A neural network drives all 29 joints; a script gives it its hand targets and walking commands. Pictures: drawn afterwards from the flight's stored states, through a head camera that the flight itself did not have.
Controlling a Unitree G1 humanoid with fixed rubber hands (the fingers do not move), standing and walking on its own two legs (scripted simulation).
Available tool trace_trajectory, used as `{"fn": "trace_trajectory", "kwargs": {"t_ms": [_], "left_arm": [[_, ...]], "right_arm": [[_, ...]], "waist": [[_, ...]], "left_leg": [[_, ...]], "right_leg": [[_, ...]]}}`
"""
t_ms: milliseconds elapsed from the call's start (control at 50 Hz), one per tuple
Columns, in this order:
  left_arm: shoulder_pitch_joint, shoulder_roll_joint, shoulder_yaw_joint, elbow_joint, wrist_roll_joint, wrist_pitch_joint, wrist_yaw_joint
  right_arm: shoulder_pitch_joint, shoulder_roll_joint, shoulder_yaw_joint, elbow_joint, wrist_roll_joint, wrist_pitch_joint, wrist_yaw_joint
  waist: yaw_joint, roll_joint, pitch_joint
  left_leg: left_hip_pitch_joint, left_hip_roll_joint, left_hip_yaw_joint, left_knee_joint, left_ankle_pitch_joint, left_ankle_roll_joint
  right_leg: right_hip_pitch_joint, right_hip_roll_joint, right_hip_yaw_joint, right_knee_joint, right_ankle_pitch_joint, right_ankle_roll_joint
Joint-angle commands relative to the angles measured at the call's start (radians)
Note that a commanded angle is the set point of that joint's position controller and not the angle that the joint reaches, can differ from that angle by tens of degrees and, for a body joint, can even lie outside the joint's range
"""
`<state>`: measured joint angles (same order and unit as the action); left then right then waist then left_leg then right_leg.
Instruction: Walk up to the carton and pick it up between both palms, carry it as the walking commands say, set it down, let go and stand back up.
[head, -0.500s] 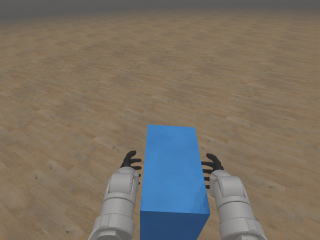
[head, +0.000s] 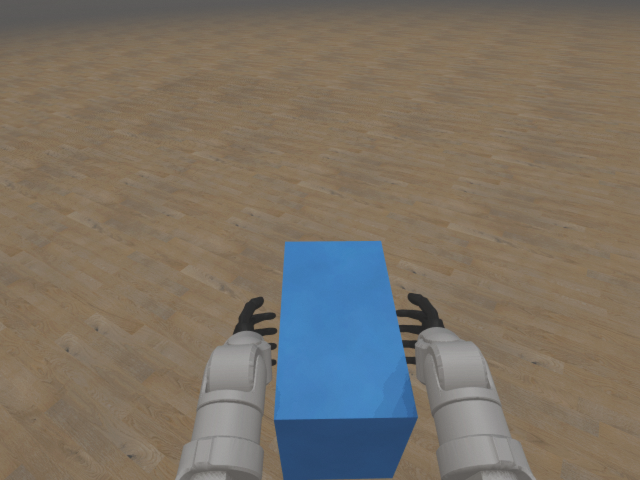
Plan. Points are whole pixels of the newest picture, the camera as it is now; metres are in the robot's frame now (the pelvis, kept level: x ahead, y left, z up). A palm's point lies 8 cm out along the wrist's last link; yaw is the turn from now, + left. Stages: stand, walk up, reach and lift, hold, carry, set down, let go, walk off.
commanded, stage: carry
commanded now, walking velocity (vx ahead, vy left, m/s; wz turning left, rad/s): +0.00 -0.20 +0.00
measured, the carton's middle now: (335, 352) +0.36 +0.02 -0.02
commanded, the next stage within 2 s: none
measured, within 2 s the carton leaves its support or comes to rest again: neither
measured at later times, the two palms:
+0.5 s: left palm (306, 324) +0.32 +0.05 +0.09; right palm (484, 320) +0.34 -0.18 +0.09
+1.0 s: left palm (380, 348) +0.28 -0.04 +0.10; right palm (572, 344) +0.30 -0.27 +0.09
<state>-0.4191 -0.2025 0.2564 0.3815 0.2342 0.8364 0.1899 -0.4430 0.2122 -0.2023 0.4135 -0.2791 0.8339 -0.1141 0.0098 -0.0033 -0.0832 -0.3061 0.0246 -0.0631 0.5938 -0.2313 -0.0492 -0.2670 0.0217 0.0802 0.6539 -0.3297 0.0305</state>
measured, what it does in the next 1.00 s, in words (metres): steps to the right: left foot, then right foot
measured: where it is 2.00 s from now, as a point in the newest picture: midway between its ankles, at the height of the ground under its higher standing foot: outside the picture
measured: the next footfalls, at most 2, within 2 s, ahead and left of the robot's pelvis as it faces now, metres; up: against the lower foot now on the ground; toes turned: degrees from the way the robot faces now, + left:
left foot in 0.64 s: +0.06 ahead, +0.06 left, +0.00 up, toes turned +8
right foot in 0.86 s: +0.05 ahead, -0.24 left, +0.00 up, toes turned -2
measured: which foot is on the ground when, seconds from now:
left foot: down 0.00-0.40, up 0.42-0.62, down 0.64-0.88, up 0.90-1.00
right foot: down 0.00-0.66, up 0.68-0.84, down 0.86-1.00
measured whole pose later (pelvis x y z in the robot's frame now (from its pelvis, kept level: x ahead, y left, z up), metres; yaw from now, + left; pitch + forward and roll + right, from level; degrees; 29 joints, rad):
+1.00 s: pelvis -0.02 -0.16 +0.01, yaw +1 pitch +3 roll +2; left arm -0.47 -0.22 0.14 -0.03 0.13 1.32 0.38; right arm -0.49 0.23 -0.15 -0.02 -0.18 1.29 -0.24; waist 0.01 0.02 -0.04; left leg -0.50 0.10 0.06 1.00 -0.52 -0.08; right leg -0.39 0.01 -0.06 0.60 -0.26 -0.07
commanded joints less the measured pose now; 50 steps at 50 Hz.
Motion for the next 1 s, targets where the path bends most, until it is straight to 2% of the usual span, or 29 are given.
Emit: {"fn": "trace_trajectory", "kwargs": {"t_ms": [0, 20, 60, 80, 120, 140, 160, 180, 200, 220, 260, 300, 360, 380, 400, 420, 460, 580, 620, 640, 660, 720, 800, 840, 860, 880, 900, 940, 980], "left_arm": [[-0.702, -1.077, -0.711, -0.188, -0.462, 0.026, -0.338], [-0.708, -1.066, -0.720, -0.257, -0.483, 0.047, -0.332], [-0.672, -1.055, -0.702, -0.259, -0.484, 0.103, -0.326], [-0.627, -1.051, -0.710, -0.291, -0.483, 0.132, -0.319], [-0.712, -1.060, -0.779, -0.442, -0.536, 0.189, -0.307], [-0.665, -1.060, -0.765, -0.414, -0.531, 0.229, -0.304], [-0.619, -1.053, -0.748, -0.437, -0.515, 0.255, -0.291], [-0.556, -1.051, -0.721, -0.380, -0.509, 0.284, -0.292], [-0.584, -1.042, -0.743, -0.420, -0.532, 0.301, -0.292], [-0.645, -1.054, -0.758, -0.449, -0.555, 0.316, -0.291], [-0.732, -1.066, -0.758, -0.512, -0.602, 0.355, -0.291], [-0.734, -1.083, -0.744, -0.528, -0.609, 0.373, -0.291], [-0.660, -1.092, -0.715, -0.492, -0.603, 0.423, -0.289], [-0.692, -1.056, -0.722, -0.548, -0.592, 0.417, -0.289], [-0.664, -1.065, -0.684, -0.508, -0.571, 0.423, -0.288], [-0.638, -1.058, -0.679, -0.525, -0.575, 0.426, -0.294], [-0.731, -1.061, -0.692, -0.574, -0.605, 0.423, -0.298], [-0.702, -1.061, -0.659, -0.568, -0.580, 0.456, -0.287], [-0.688, -1.082, -0.658, -0.530, -0.578, 0.463, -0.282], [-0.668, -1.084, -0.637, -0.504, -0.568, 0.463, -0.284], [-0.742, -1.081, -0.667, -0.582, -0.588, 0.458, -0.278], [-0.736, -1.093, -0.681, -0.558, -0.580, 0.448, -0.270], [-0.743, -1.129, -0.686, -0.533, -0.599, 0.458, -0.267], [-0.700, -1.091, -0.655, -0.519, -0.579, 0.458, -0.281], [-0.707, -1.094, -0.662, -0.485, -0.585, 0.460, -0.285], [-0.646, -1.086, -0.637, -0.453, -0.557, 0.454, -0.282], [-0.720, -1.102, -0.655, -0.503, -0.581, 0.444, -0.297], [-0.690, -1.093, -0.651, -0.491, -0.575, 0.448, -0.292], [-0.719, -1.094, -0.669, -0.542, -0.581, 0.431, -0.292]], "right_arm": [[-0.601, 1.029, 0.584, -0.256, 0.411, 0.007, 0.238], [-0.604, 1.039, 0.598, -0.310, 0.440, 0.028, 0.230], [-0.622, 1.068, 0.638, -0.331, 0.481, 0.093, 0.223], [-0.627, 1.077, 0.652, -0.338, 0.519, 0.125, 0.226], [-0.638, 1.093, 0.689, -0.415, 0.571, 0.187, 0.223], [-0.677, 1.095, 0.712, -0.470, 0.597, 0.213, 0.212], [-0.662, 1.106, 0.725, -0.485, 0.622, 0.252, 0.208], [-0.604, 1.075, 0.719, -0.473, 0.594, 0.275, 0.197], [-0.608, 1.061, 0.706, -0.475, 0.586, 0.285, 0.194], [-0.578, 1.066, 0.684, -0.471, 0.594, 0.301, 0.197], [-0.568, 1.100, 0.664, -0.477, 0.593, 0.334, 0.191], [-0.637, 1.111, 0.667, -0.581, 0.590, 0.342, 0.169], [-0.582, 1.088, 0.631, -0.584, 0.575, 0.387, 0.152], [-0.591, 1.102, 0.634, -0.575, 0.587, 0.396, 0.154], [-0.613, 1.124, 0.644, -0.573, 0.603, 0.409, 0.159], [-0.635, 1.128, 0.681, -0.619, 0.637, 0.412, 0.158], [-0.675, 1.138, 0.680, -0.610, 0.634, 0.410, 0.158], [-0.678, 1.144, 0.652, -0.597, 0.632, 0.438, 0.157], [-0.614, 1.142, 0.627, -0.542, 0.616, 0.448, 0.167], [-0.602, 1.136, 0.619, -0.537, 0.607, 0.442, 0.172], [-0.587, 1.117, 0.592, -0.527, 0.595, 0.435, 0.174], [-0.586, 1.137, 0.601, -0.527, 0.587, 0.433, 0.186], [-0.600, 1.124, 0.572, -0.541, 0.554, 0.435, 0.174], [-0.613, 1.131, 0.602, -0.538, 0.560, 0.434, 0.164], [-0.611, 1.103, 0.606, -0.544, 0.558, 0.431, 0.159], [-0.549, 1.106, 0.591, -0.507, 0.565, 0.443, 0.175], [-0.655, 1.134, 0.617, -0.566, 0.590, 0.428, 0.172], [-0.583, 1.130, 0.604, -0.503, 0.590, 0.430, 0.180], [-0.624, 1.129, 0.625, -0.547, 0.590, 0.414, 0.172]], "waist": [[-0.001, 0.214, -0.248], [-0.012, 0.140, -0.291], [-0.022, -0.148, -0.243], [-0.024, -0.163, -0.270], [-0.049, -0.068, -0.267], [-0.048, -0.103, -0.282], [-0.044, -0.019, -0.380], [-0.043, 0.005, -0.398], [-0.044, 0.195, -0.403], [-0.034, 0.314, -0.351], [-0.028, 0.211, -0.344], [-0.028, 0.169, -0.383], [-0.029, 0.173, -0.462], [-0.025, 0.005, -0.462], [-0.012, -0.210, -0.437], [-0.016, -0.262, -0.426], [-0.014, -0.156, -0.421], [-0.009, -0.147, -0.400], [-0.028, -0.026, -0.429], [-0.032, 0.056, -0.403], [-0.035, 0.295, -0.397], [-0.026, 0.183, -0.350], [-0.018, 0.280, -0.355], [-0.026, 0.126, -0.413], [-0.022, -0.007, -0.396], [-0.008, -0.238, -0.385], [-0.014, -0.267, -0.363], [-0.011, -0.118, -0.405], [-0.011, -0.128, -0.378]], "left_leg": [[-0.123, 0.175, -0.161, -0.206, -0.196, 0.063], [-0.079, 0.172, -0.148, -0.143, -0.183, 0.076], [-0.122, 0.033, 0.061, 0.150, -0.100, 0.025], [-0.141, 0.014, 0.100, 0.232, -0.159, 0.013], [-0.027, 0.022, 0.127, 0.223, -0.204, 0.043], [-0.029, 0.050, 0.099, 0.076, -0.072, 0.062], [0.109, 0.084, 0.047, -0.002, 0.092, 0.074], [0.236, 0.183, -0.067, -0.041, 0.388, 0.106], [0.327, 0.331, -0.231, -0.051, 0.813, 0.187], [0.309, 0.407, -0.305, -0.112, 0.765, 0.225], [0.247, 0.389, -0.262, -0.118, 0.653, 0.209], [0.278, 0.312, -0.124, -0.046, 0.756, 0.155], [0.083, 0.198, -0.003, 0.059, 0.491, 0.052], [-0.097, 0.125, 0.065, 0.150, 0.171, 0.016], [-0.271, 0.040, 0.162, 0.269, -0.272, -0.013], [-0.343, 0.021, 0.175, 0.364, -0.450, -0.006], [-0.308, 0.033, 0.146, 0.413, -0.377, 0.007], [-0.022, -0.026, 0.246, -0.003, -0.061, 0.016], [0.219, 0.138, 0.087, -0.147, 0.155, 0.059], [0.382, 0.301, -0.093, -0.157, 0.463, 0.113], [0.417, 0.487, -0.311, -0.170, 0.689, 0.232], [0.351, 0.404, -0.141, -0.159, 0.624, 0.196], [0.210, 0.272, 0.038, -0.091, 0.561, 0.107], [0.088, 0.231, 0.046, -0.002, 0.322, 0.060], [-0.139, 0.130, 0.132, 0.118, 0.025, 0.017], [-0.272, 0.040, 0.225, 0.247, -0.314, -0.011], [-0.286, 0.050, 0.168, 0.434, -0.429, 0.006], [-0.280, 0.056, 0.125, 0.525, -0.353, 0.018], [-0.265, 0.044, 0.152, 0.460, -0.296, 0.003]], "right_leg": [[0.008, 0.000, -0.046, -0.020, -0.051, -0.048], [0.008, 0.026, -0.059, -0.111, -0.059, -0.051], [-0.025, -0.120, 0.139, -0.258, 0.064, -0.104], [-0.019, -0.208, 0.212, -0.278, 0.177, -0.144], [-0.116, -0.225, 0.132, -0.191, 0.308, -0.180], [-0.026, -0.168, 0.056, -0.098, 0.535, -0.151], [-0.056, -0.136, 0.023, 0.040, 0.679, -0.117], [-0.149, -0.076, -0.009, 0.096, 0.542, -0.078], [-0.302, -0.014, -0.077, 0.167, 0.212, -0.028], [-0.347, -0.002, -0.074, 0.222, -0.158, -0.012], [-0.321, -0.022, -0.044, 0.159, -0.163, -0.034], [-0.254, 0.004, -0.107, -0.031, -0.070, -0.028], [0.113, -0.060, -0.097, -0.266, 0.260, -0.060], [0.241, -0.152, 0.015, -0.210, 0.563, -0.074], [0.356, -0.303, 0.156, -0.160, 0.967, -0.159], [0.385, -0.326, 0.158, -0.129, 1.102, -0.197], [0.350, -0.275, 0.080, -0.133, 0.973, -0.214], [0.167, -0.186, -0.002, -0.116, 0.702, -0.185], [-0.005, -0.157, -0.017, -0.018, 0.684, -0.133], [-0.198, -0.098, -0.055, 0.032, 0.339, -0.086], [-0.352, -0.008, -0.135, 0.171, -0.115, -0.034], [-0.347, -0.038, -0.060, 0.202, -0.117, -0.035], [-0.124, -0.015, -0.161, -0.121, -0.023, -0.037], [0.077, -0.050, -0.122, -0.301, 0.120, -0.059], [0.225, -0.170, 0.039, -0.325, 0.338, -0.071], [0.200, -0.334, 0.191, -0.298, 0.458, -0.189], [0.180, -0.323, 0.146, -0.270, 0.516, -0.229], [0.197, -0.278, 0.049, -0.227, 0.499, -0.227], [0.199, -0.224, 0.002, -0.190, 0.623, -0.223]]}}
